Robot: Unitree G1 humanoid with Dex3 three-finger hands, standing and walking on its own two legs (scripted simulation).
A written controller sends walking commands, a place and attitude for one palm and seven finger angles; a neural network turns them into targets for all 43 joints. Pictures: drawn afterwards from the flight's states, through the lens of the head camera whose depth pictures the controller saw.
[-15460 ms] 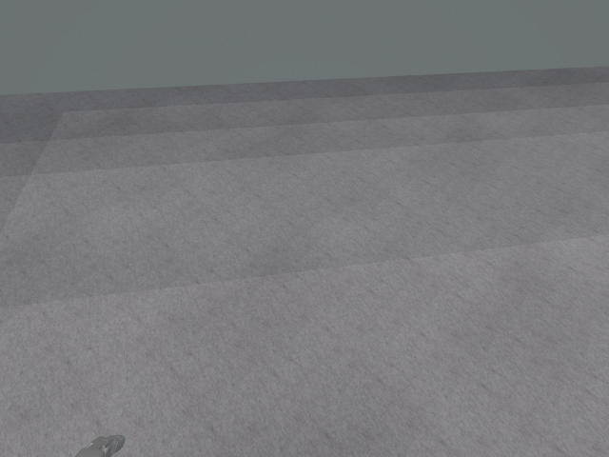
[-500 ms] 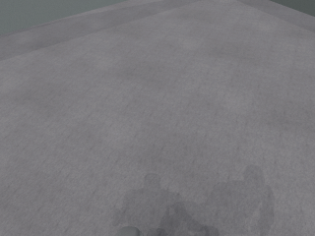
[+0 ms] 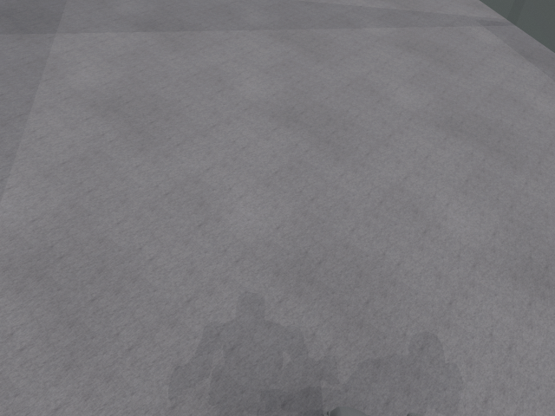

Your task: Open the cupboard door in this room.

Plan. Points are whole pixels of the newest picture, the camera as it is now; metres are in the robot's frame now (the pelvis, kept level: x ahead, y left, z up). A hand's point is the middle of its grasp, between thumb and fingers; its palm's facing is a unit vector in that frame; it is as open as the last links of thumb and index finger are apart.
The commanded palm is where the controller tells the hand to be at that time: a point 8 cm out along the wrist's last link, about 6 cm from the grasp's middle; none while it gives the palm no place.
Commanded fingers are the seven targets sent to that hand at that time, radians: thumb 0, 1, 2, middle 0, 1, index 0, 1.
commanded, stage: turn or walk to find it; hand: left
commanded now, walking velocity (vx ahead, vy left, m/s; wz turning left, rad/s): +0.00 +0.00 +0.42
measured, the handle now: out of the picture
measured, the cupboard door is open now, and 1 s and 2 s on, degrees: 0 0 0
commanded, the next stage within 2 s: none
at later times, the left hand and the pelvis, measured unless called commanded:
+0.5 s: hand out of the picture +0.06 +0.13 -0.14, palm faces +0.19 -0.94 -0.29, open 7.4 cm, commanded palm none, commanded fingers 0.00 0.90 0.90 -0.20 -0.30 -0.20 -0.30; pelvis -0.01 -0.08 +0.00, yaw +13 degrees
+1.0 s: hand out of the picture -0.16 +0.13 -0.20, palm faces +0.49 -0.84 -0.24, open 7.4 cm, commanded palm none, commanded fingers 0.00 0.90 0.90 -0.20 -0.30 -0.20 -0.30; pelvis -0.06 -0.05 -0.02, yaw +26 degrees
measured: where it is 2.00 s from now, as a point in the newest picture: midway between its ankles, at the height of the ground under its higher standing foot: outside the picture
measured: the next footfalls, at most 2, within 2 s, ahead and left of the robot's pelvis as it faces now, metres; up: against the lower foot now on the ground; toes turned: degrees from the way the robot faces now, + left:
right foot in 0.34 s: +0.04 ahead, -0.14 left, +0.00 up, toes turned +5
left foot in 0.94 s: -0.07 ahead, +0.06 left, +0.00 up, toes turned +29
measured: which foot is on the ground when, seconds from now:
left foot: down 0.00-0.34, up 0.36-0.92, down 0.94-1.00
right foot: up 0.00-0.32, down 0.34-0.94, up 0.96-1.00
